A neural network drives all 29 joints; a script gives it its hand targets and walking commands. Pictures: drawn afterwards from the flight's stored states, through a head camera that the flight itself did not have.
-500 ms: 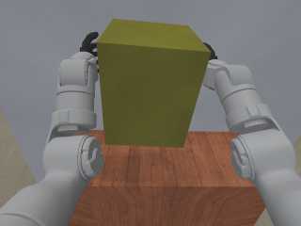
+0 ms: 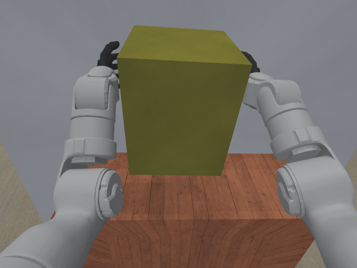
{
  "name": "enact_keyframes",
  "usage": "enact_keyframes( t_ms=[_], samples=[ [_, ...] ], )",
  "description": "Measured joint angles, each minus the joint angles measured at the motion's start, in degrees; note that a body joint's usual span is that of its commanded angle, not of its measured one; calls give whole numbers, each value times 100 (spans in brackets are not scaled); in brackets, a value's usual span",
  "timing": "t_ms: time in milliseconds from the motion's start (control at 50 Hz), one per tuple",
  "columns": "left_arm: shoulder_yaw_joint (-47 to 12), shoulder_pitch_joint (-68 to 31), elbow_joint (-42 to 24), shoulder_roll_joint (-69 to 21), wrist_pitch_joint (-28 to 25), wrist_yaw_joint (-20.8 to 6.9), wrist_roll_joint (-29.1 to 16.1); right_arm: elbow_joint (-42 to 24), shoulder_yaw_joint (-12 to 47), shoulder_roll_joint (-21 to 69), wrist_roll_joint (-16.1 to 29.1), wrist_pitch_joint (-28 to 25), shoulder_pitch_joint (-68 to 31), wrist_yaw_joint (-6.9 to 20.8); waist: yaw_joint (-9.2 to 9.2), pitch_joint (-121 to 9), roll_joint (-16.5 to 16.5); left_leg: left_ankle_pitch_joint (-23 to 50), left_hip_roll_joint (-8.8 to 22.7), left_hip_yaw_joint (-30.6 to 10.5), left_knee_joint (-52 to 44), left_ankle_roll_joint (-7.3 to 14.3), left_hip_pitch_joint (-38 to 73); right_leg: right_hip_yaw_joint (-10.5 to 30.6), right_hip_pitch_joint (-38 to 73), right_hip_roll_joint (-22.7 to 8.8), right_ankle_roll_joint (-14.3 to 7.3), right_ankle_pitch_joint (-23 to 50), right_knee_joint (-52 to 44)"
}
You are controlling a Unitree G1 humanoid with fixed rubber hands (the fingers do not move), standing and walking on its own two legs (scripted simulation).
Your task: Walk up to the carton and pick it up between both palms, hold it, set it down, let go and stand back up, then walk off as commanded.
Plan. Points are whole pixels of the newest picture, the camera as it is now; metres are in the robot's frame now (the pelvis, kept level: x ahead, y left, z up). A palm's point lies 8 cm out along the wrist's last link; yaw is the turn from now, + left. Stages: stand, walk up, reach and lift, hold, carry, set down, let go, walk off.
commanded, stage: hold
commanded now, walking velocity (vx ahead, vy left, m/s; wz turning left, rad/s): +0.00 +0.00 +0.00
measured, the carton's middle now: (177, 100) +0.38 +0.01 +0.27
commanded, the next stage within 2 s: none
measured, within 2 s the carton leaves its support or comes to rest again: neither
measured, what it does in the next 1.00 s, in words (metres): stands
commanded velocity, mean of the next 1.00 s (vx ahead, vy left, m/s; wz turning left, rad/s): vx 0.00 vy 0.00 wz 0.00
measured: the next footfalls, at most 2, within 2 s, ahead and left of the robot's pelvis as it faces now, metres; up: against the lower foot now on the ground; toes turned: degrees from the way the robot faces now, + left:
none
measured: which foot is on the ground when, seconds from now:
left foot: down 0.00-1.00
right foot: down 0.00-1.00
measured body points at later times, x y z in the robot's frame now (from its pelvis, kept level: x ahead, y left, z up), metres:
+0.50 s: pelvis +0.00 -0.01 +0.00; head -0.10 +0.01 +0.44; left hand +0.38 +0.16 +0.33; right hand +0.39 -0.14 +0.32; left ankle +0.02 +0.14 -0.75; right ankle +0.00 -0.12 -0.75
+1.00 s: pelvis +0.00 +0.00 +0.00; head -0.10 +0.02 +0.44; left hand +0.38 +0.16 +0.33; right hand +0.38 -0.14 +0.32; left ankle +0.02 +0.14 -0.75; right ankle +0.00 -0.12 -0.75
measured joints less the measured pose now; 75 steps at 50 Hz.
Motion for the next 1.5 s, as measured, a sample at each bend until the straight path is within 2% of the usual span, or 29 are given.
enact_keyframes(
  t_ms=[100,180,300,560,640,780,880,960,1040,1120,1280,1500],
  samples=[
    [76,-114,215,-23,9,35,44,276,-125,24,-61,-1,-112,64,3,20,24,-4,0,-2,6,-6,-1,0,-20,3,-10,-22,45],
    [12,-100,159,5,-25,50,-32,69,74,-47,-34,27,-43,64,16,-1,37,1,12,-15,-8,-15,-3,-8,-17,16,-20,-18,28],
    [250,-190,242,-28,-1,16,43,157,19,17,-60,36,-78,47,39,3,34,11,7,-32,-62,-24,79,-19,43,13,-35,-41,32],
    [119,-171,235,84,21,-64,1,80,-88,89,-89,73,-40,-19,11,12,32,0,-11,-108,-25,-35,71,-82,79,9,-40,-55,24],
    [103,-100,109,52,-16,-64,-7,-118,58,36,-33,74,56,-57,16,9,22,-5,0,-76,-15,-27,69,-45,74,19,-32,-37,15],
    [205,-157,265,31,-14,-80,62,145,-146,110,-108,78,-63,-42,-15,20,-36,2,-16,-50,-6,-17,71,-18,41,4,-22,-56,85],
    [99,-192,238,80,-60,-64,2,43,-43,49,-85,51,-70,-30,-7,1,-34,18,-15,-39,-1,-10,18,-4,-4,5,-15,-27,69],
    [211,-320,471,56,-74,-57,84,344,-207,85,-166,37,-217,24,29,17,-31,44,-24,-21,-34,-3,9,14,-36,-6,-9,-16,74],
    [33,-278,359,119,-127,-2,-70,147,-45,14,-119,6,-164,22,43,-26,-1,46,-14,-35,-8,-8,-76,4,-91,7,-10,9,44],
    [142,-381,595,85,-115,2,22,455,-255,72,-195,3,-273,63,60,-28,14,55,-18,-31,-39,-8,-67,9,-95,1,-12,8,39],
    [84,-159,244,41,-139,9,-58,-46,72,-13,-80,34,5,13,45,-6,44,38,-9,-55,-30,-13,-53,-5,-56,15,-18,6,9],
    [75,-70,115,35,-36,1,-62,-57,42,17,-44,89,23,-20,17,-3,36,7,-8,-84,2,-22,-10,-25,-1,25,-31,-27,30]
  ],
)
